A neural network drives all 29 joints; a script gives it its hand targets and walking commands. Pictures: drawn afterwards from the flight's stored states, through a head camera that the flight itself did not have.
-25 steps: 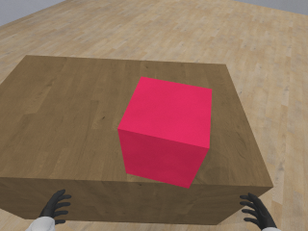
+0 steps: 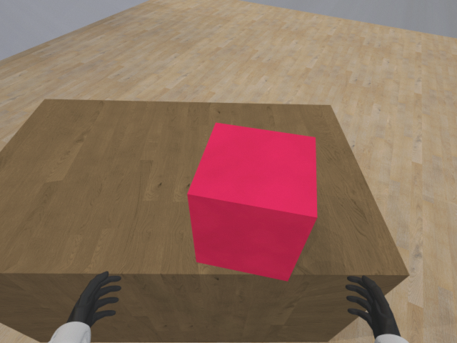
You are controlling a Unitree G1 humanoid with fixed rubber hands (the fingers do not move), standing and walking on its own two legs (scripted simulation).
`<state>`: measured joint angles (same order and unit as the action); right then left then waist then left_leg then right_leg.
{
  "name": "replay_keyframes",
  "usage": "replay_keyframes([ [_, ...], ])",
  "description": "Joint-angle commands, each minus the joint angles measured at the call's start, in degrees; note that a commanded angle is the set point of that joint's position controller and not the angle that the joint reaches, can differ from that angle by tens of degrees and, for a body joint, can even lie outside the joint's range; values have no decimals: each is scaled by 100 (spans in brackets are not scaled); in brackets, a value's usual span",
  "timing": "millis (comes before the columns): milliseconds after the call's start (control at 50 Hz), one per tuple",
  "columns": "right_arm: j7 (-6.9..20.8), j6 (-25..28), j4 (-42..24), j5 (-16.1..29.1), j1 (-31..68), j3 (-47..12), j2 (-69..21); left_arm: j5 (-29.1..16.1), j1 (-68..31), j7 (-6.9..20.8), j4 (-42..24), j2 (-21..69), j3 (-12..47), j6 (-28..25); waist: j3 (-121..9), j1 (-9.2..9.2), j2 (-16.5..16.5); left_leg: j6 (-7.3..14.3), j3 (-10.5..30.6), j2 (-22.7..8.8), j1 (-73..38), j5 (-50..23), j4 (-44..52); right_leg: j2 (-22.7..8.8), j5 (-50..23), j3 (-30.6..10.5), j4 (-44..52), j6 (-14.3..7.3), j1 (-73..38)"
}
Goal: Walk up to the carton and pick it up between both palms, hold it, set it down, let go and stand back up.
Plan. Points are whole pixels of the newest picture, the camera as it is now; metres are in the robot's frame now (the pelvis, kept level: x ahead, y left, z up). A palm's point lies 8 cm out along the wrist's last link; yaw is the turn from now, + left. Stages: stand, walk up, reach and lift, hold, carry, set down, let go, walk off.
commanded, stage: reach and lift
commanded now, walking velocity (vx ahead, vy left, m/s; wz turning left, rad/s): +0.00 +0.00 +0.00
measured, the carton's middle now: (252, 203) +0.40 -0.02 -0.01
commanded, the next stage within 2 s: none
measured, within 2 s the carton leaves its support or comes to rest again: neither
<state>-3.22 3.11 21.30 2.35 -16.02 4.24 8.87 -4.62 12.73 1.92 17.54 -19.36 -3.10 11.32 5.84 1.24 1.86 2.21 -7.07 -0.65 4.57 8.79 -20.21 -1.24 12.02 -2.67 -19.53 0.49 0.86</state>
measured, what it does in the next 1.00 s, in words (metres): stands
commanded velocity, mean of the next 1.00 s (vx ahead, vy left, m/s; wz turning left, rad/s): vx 0.00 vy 0.00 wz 0.00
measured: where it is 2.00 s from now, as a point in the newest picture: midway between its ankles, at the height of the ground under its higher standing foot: outside the picture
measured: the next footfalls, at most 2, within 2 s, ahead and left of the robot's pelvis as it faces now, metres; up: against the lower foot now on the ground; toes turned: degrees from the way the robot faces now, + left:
none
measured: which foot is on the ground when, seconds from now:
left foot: down 0.00-1.00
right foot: down 0.00-1.00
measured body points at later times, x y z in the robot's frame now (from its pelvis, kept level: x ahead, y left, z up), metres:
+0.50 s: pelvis +0.03 -0.02 +0.00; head +0.03 +0.00 +0.45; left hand +0.20 +0.25 -0.01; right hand +0.19 -0.21 -0.01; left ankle +0.04 +0.09 -0.75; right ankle +0.00 -0.15 -0.75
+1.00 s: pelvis +0.03 -0.01 +0.00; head +0.03 +0.01 +0.45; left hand +0.24 +0.24 +0.04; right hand +0.23 -0.19 +0.03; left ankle +0.04 +0.09 -0.75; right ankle +0.00 -0.15 -0.75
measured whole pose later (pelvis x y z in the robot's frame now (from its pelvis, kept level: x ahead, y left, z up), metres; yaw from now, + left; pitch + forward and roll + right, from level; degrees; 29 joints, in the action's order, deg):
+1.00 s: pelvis +0.03 -0.01 +0.00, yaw +1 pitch -5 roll -1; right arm -14.8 5.2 -2.1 9.0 -22.5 -1.9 2.2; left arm -17.7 15.8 7.6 1.1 -24.6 1.8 -2.2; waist 5.3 2.1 0.5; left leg 1.4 -4.7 -1.1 5.7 12.0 -22.6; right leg -0.4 13.0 -1.6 -17.3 1.5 -0.6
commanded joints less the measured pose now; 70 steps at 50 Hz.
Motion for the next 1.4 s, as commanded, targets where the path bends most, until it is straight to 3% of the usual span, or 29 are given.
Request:
replay_keyframes([
  [0, -37, 184, -898, 86, 70, 231, 542, -116, -68, 29, -872, -700, -301, -412, -193, -11, -589, -357, 172, -234, 239, 406, 686, 345, 75, 207, 360, -238, 71],
  [20, -58, 261, -985, 43, 29, 225, 391, -224, -49, 49, -943, -689, -252, -549, -214, -3, -351, -414, 177, -148, -35, 87, 541, 295, 119, 164, 512, -259, 302],
  [80, -110, 472, -1283, 171, -242, 166, 248, -412, 223, 74, -1131, -580, -34, -887, -560, -55, -381, -519, 339, -124, -577, -718, 305, 284, -281, 231, 527, -234, 626],
  [180, -273, 704, -1237, 226, -577, 82, 167, -445, 456, 270, -1011, -727, -105, -1310, -386, -115, -389, -539, 375, -100, -729, -949, 194, 267, -391, 194, 640, -195, 649],
  [260, -413, 918, -1489, 329, -749, -138, -36, -519, 546, 376, -1134, -836, -175, -1617, -324, 26, -453, -530, 394, -49, -783, -1195, 81, 229, -509, 132, 640, -171, 752],
  [300, -487, 1010, -1583, 339, -882, -148, -146, -577, 566, 403, -1223, -908, -140, -1720, -324, -2, -455, -556, 436, -50, -850, -1348, -17, 201, -677, 83, 627, -136, 808],
  [320, -507, 1032, -1647, 386, -918, -188, -149, -614, 579, 411, -1321, -953, -160, -1787, -281, 45, -562, -553, 472, -73, -852, -1262, -5, 195, -535, 70, 635, -158, 796],
  [400, -698, 1140, -1794, 466, -1065, -507, -365, -750, 587, 578, -1366, -1021, -190, -1891, -173, 62, -377, -481, 510, -17, -927, -1312, -144, 91, -728, -33, 658, -65, 904],
  [460, -873, 1217, -2154, 460, -1242, -776, -562, -788, 565, 699, -1376, -1225, -250, -1980, -173, 126, -353, -402, 515, -27, -971, -955, -178, -32, -686, -83, 661, 18, 1106],
  [480, -922, 1250, -2139, 443, -1337, -797, -527, -799, 555, 750, -1392, -1260, -258, -1995, -214, 71, -312, -409, 520, -29, -993, -1021, -214, -9, -724, -50, 634, 21, 1069],
  [540, -1068, 1346, -2215, 538, -1393, -905, -601, -833, 507, 815, -1665, -1374, -330, -2060, -165, 178, -560, -432, 542, -64, -1055, -1006, -265, -102, -766, -126, 646, 44, 1124],
  [600, -1174, 1393, -2514, 502, -1503, -1036, -739, -971, 464, 853, -1860, -1387, -238, -2132, -344, 206, -513, -392, 566, -103, -985, -849, -269, -132, -644, -120, 630, 22, 1116],
  [740, -1281, 1165, -2667, 454, -1232, -757, -721, -1136, 436, 828, -1988, -1306, -28, -1931, -66, 18, -631, -374, 724, -243, -761, -471, -89, 14, -56, 73, 642, -213, 1097],
  [820, -1210, 878, -2818, 515, -783, -554, -592, -1219, 156, 683, -2255, -1279, 109, -1796, -161, 32, -786, -426, 757, -320, -487, -164, 88, 52, 210, 56, 602, -323, 878],
  [960, -1132, 144, -3249, 708, -402, -589, -396, -1365, -33, 520, -2309, -1339, 9, -1317, -429, 91, -597, -383, 678, -268, -449, -640, 115, 22, -496, -28, 584, -240, 477],
  [1020, -1134, -145, -3532, 757, -225, -574, -179, -1339, -256, 480, -2693, -1363, -51, -1060, -555, 59, -590, -440, 654, -231, -664, -977, 105, 62, -815, -35, 633, -239, 422],
  [1080, -1163, -400, -3426, 818, -250, -592, -154, -1192, -460, 521, -2677, -1292, -164, -780, -536, -20, -711, -471, 633, -193, -889, -1283, 77, 9, -1239, -42, 645, -188, 415],
  [1180, -1203, -686, -3913, 917, -270, -498, -3, -1184, -625, 539, -3208, -1246, -316, -401, -728, -131, -614, -531, 642, -166, -1175, -1936, -33, 49, -2036, -32, 625, -114, 398],
  [1260, -1229, -969, -4254, 899, 227, -537, 99, -1185, -1125, 589, -2942, -1264, -492, -77, -745, -49, -393, -422, 551, -128, -1053, -1297, 137, 10, -1537, -49, 721, -79, 419],
  [1280, -1251, -1074, -4272, 937, 359, -489, 124, -1197, -1252, 596, -2897, -1265, -466, 47, -704, -81, -465, -388, 552, -107, -1006, -1197, 175, -24, -1525, -54, 733, -81, 460],
  [1300, -1227, -1147, -4282, 988, 334, -552, 111, -1144, -1292, 584, -2839, -1262, -551, 98, -731, -3, -456, -373, 528, -111, -972, -1159, 221, -17, -1455, -65, 722, -65, 442],
  [1380, -1259, -1486, -4471, 1046, 698, -554, 247, -1206, -1810, 591, -2940, -1294, -649, 388, -910, -37, -381, -304, 465, -71, -947, -1077, 287, 6, -1509, -78, 714, -85, 405],
])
